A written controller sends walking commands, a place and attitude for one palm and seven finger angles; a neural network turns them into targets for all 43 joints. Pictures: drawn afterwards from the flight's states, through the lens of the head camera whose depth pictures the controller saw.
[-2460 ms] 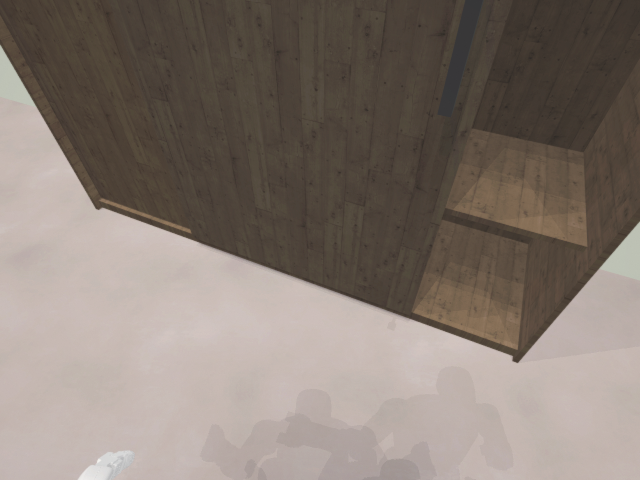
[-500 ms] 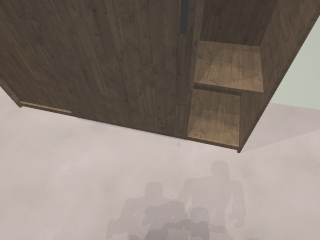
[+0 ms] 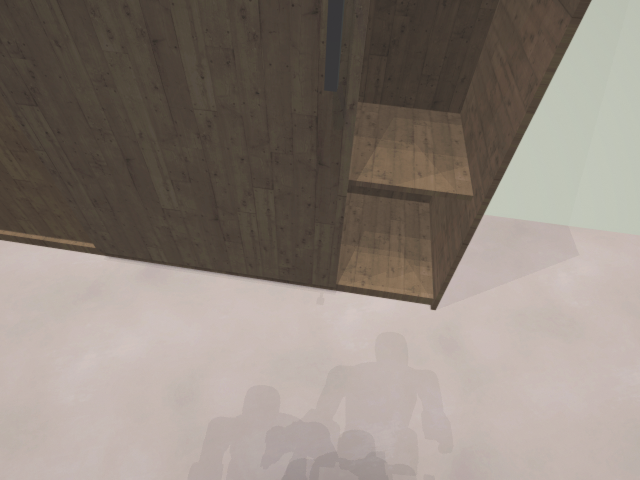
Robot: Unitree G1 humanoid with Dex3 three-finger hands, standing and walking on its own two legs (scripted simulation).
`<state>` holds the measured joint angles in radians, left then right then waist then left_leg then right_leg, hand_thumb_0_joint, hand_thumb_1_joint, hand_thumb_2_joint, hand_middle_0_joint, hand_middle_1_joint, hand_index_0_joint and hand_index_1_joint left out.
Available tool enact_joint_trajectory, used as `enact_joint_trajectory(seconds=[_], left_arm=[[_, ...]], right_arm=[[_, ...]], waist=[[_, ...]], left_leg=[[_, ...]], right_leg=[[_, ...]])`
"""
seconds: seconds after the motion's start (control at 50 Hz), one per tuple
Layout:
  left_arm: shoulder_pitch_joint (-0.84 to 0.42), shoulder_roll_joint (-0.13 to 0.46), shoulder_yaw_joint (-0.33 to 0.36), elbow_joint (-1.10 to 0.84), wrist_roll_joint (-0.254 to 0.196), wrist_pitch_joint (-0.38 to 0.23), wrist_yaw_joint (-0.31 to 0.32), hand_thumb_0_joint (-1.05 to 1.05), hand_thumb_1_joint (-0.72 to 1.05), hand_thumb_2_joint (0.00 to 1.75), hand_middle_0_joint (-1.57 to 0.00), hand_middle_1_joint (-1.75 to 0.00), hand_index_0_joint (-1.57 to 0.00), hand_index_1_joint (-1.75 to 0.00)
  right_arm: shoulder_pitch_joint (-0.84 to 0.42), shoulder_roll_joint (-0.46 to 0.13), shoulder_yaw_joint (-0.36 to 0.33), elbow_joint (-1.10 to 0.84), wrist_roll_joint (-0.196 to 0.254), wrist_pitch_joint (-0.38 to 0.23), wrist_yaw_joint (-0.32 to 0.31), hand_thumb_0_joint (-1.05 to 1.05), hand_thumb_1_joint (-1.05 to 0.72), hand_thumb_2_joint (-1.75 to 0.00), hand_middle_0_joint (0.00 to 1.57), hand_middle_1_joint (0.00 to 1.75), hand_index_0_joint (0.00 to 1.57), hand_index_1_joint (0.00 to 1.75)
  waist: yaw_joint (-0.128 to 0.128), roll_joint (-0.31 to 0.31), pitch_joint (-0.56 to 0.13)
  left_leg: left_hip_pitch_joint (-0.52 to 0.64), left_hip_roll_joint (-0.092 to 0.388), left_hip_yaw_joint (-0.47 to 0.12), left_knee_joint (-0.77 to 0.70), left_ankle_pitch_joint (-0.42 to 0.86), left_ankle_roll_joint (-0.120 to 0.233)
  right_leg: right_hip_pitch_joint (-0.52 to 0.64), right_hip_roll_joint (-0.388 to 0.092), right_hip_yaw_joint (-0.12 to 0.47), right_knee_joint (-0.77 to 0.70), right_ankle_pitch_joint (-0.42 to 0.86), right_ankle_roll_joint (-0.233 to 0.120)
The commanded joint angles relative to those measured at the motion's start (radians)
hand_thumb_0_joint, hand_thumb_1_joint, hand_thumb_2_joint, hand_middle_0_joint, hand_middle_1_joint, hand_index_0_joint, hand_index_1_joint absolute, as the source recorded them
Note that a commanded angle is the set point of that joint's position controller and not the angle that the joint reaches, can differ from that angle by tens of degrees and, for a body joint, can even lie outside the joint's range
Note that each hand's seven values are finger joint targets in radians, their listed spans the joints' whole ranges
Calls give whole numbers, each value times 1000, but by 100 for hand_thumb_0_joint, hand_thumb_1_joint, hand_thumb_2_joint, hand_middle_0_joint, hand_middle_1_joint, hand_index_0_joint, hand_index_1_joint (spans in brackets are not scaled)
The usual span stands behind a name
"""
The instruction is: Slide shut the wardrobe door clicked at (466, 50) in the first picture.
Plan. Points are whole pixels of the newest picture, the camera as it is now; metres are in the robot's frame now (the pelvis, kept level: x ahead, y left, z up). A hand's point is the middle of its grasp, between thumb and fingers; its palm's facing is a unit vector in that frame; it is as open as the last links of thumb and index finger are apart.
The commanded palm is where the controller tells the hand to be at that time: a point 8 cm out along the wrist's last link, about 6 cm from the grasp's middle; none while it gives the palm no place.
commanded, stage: take the last steps up to it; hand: left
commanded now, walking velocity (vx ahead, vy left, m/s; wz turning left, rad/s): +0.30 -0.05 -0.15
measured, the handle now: (337, 15) +0.84 +0.06 +0.21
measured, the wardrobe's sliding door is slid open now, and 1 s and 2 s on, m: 0.36 0.36 0.36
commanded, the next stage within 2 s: come to a stop and stand still in 0.94 s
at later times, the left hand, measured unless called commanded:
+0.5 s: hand (228, 458) +0.18 +0.15 -0.18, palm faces -0.18 -0.97 -0.14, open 7.4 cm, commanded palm none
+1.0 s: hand (249, 417) +0.25 +0.14 -0.20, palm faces +0.02 -0.99 -0.13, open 7.3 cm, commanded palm none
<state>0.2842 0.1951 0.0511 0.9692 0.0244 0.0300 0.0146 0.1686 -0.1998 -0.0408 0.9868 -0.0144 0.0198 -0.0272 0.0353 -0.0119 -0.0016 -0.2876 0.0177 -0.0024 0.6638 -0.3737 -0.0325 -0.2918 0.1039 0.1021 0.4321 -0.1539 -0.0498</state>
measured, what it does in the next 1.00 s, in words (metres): walks ahead: left foot, then right foot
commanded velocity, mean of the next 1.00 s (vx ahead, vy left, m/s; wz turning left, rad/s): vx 0.27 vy -0.02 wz -0.02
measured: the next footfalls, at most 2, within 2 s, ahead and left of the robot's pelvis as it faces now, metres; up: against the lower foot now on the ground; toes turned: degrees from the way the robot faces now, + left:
left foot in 0.04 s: +0.02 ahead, +0.12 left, +0.00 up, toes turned +0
right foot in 0.54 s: +0.20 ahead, -0.16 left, +0.00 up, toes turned -15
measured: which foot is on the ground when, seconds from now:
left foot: up 0.00-0.02, down 0.04-0.56, up 0.58-0.96, down 0.98-1.00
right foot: down 0.00-0.04, up 0.06-0.52, down 0.54-0.98, up 1.00-1.00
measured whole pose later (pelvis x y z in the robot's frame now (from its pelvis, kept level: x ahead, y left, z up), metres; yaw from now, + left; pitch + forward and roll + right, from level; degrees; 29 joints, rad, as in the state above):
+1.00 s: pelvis +0.28 -0.03 -0.02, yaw -4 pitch +0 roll -2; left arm 0.38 0.17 0.04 1.12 0.02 -0.04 0.01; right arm 0.17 -0.17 -0.05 0.98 -0.04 -0.06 0.01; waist 0.02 -0.03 0.01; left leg -0.40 0.07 0.14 0.65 -0.25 0.04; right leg -0.10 -0.05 -0.17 0.61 -0.46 0.01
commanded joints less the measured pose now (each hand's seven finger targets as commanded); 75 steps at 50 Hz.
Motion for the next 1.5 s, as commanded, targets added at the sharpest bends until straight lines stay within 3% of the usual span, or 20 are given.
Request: enact_joint_trajectory(seconds=[0.0, 0.02, 0.04, 0.08, 0.14, 0.4, 0.48, 0.5, 0.54, 0.62, 0.68, 0.92, 0.94, 0.96, 0.98, 1.08, 1.18, 1.4, 1.44, 1.48], left_arm=[[-26, 117, 36, -81, -7, -15, -8, 0, 90, 90, -20, -30, -20, -30], [-22, 74, 29, -98, -7, -17, -14, 0, 90, 90, -20, -30, -20, -30], [-91, 111, 44, -124, 4, -18, -18, 0, 90, 90, -20, -30, -20, -30], [-39, 112, 56, -78, 18, -15, -34, 0, 90, 90, -20, -30, -20, -30], [30, 74, 45, -31, 14, -20, -50, 0, 90, 90, -20, -30, -20, -30], [-228, 11, 3, -60, 0, -44, -58, 0, 90, 90, -20, -30, -20, -30], [-83, 28, 15, 3, 0, -69, -50, 0, 90, 90, -20, -30, -20, -30], [41, 64, 25, 46, 3, -82, -44, 0, 90, 90, -20, -30, -20, -30], [305, 254, 73, 119, -1, -100, -12, 0, 90, 90, -20, -30, -20, -30], [85, 99, 32, 91, -9, -96, 2, 0, 90, 90, -20, -30, -20, -30], [41, 16, 8, 78, 4, -109, 5, 0, 90, 90, -20, -30, -20, -30], [67, 104, 20, 89, 3, -94, 0, 0, 90, 90, -20, -30, -20, -30], [87, 75, 15, 82, -3, -90, -3, 0, 90, 90, -20, -30, -20, -30], [130, 18, 6, 67, -17, -87, -10, 0, 90, 90, -20, -30, -20, -30], [95, 45, 6, 42, -7, -86, -7, 0, 90, 90, -20, -30, -20, -30], [118, -18, -4, 116, -13, -48, -1, 0, 90, 90, -20, -30, -20, -30], [123, 8, 4, 92, -3, 10, 18, 0, 90, 90, -20, -30, -20, -30], [46, 33, 26, 22, -5, -8, 18, 0, 90, 90, -20, -30, -20, -30], [50, 164, 40, 21, 13, -37, 32, 0, 90, 90, -20, -30, -20, -30], [46, 173, 31, 8, 0, -33, 31, 0, 90, 90, -20, -30, -20, -30]], right_arm=[[230, -150, -33, 1, -6, -44, -11, 0, -90, -90, 20, 30, 20, 30], [246, -250, -53, -15, -15, -38, -9, 0, -90, -90, 20, 30, 20, 30], [207, -262, -51, -39, -13, -35, -14, 0, -90, -90, 20, 30, 20, 30], [101, -174, -21, -54, -13, -48, -13, 0, -90, -90, 20, 30, 20, 30], [146, -133, -9, -33, -7, -74, -15, 0, -90, -90, 20, 30, 20, 30], [416, -93, -8, 123, -20, -93, -15, 0, -90, -90, 20, 30, 20, 30], [385, -102, -14, 142, -12, -87, -12, 0, -90, -90, 20, 30, 20, 30], [390, -90, -14, 147, -4, -89, -6, 0, -90, -90, 20, 30, 20, 30], [399, 5, 5, 99, 12, -100, 3, 0, -90, -90, 20, 30, 20, 30], [223, 15, -19, 78, -1, -75, 13, 0, -90, -90, 20, 30, 20, 30], [283, 72, -18, 94, -14, -42, 21, 0, -90, -90, 20, 30, 20, 30], [188, -29, -24, 21, -16, -71, 43, 0, -90, -90, 20, 30, 20, 30], [303, -96, -38, 48, -23, -80, 33, 0, -90, -90, 20, 30, 20, 30], [377, -203, -60, 59, -29, -83, 21, 0, -90, -90, 20, 30, 20, 30], [376, -216, -52, 60, -16, -69, 12, 0, -90, -90, 20, 30, 20, 30], [106, -52, 14, 16, -4, -89, -21, 0, -90, -90, 20, 30, 20, 30], [100, -94, -12, 32, 5, -51, -37, 0, -90, -90, 20, 30, 20, 30], [53, -120, -55, 29, -11, 0, -14, 0, -90, -90, 20, 30, 20, 30], [141, -17, -43, 20, 3, 3, 2, 0, -90, -90, 20, 30, 20, 30], [99, -24, -48, 7, 2, 36, -5, 0, -90, -90, 20, 30, 20, 30]], waist=[[-102, 103, -33], [-110, 351, 19], [-108, 264, 135], [-26, 153, 162], [-16, 136, 136], [-117, 168, 167], [-37, 135, 50], [17, 90, -32], [93, -276, -257], [14, -20, 38], [-61, -71, 104], [-94, -9, 71], [-136, 150, -1], [-134, 412, -69], [-133, 351, -64], [-11, 66, 28], [-16, 86, -23], [-11, 155, -38], [-30, -243, -71], [-14, -173, -72]], left_leg=[[364, 144, -172, -392, -159, 77], [325, 377, -478, -531, -407, 143], [132, 467, -543, -605, -463, 210], [18, 325, -373, -583, -302, 162], [55, 217, -175, -545, -129, 113], [245, 275, -47, -455, 398, 188], [187, 235, 20, -262, 576, 141], [121, 195, 56, -107, 583, 106], [-321, 21, 127, 444, -203, 29], [-345, 144, 3, 594, -11, 49], [-258, 140, 50, 480, 75, 23], [112, 45, 146, -110, 199, 46], [260, 116, 29, -193, 232, 73], [389, 364, -306, -324, 325, 169], [354, 429, -384, -395, 290, 231], [74, 286, -12, -378, 853, 165], [169, 303, 25, -327, 1003, 194], [117, 250, 29, -164, 603, 131], [-89, 44, 135, 111, -41, 9], [-105, -8, -30, 375, -237, 5]], right_leg=[[-318, -93, 144, 31, -455, -11], [-442, 18, -42, 321, -425, 37], [-450, -59, -21, 478, -352, 48], [-373, -83, -18, 637, -202, 63], [-372, -90, -59, 727, -75, 73], [-316, -183, -203, 294, -110, 71], [39, -111, -265, 82, -51, 32], [247, -125, -240, 41, 0, 14], [690, -585, 342, -76, 32, -148], [223, -489, 114, -191, -19, -122], [43, -405, -90, -239, 71, -78], [21, -334, -171, 1, 87, -58], [-36, -253, -223, 235, 40, -21], [-223, -114, -300, 536, -352, 37], [-271, -108, -189, 714, -472, 22], [-111, -214, -88, 631, -193, 70], [-102, -174, -123, 495, -174, 87], [46, -151, -159, 112, -44, 61], [209, -413, 124, -56, 536, 3], [113, -514, 132, -59, 694, -117]])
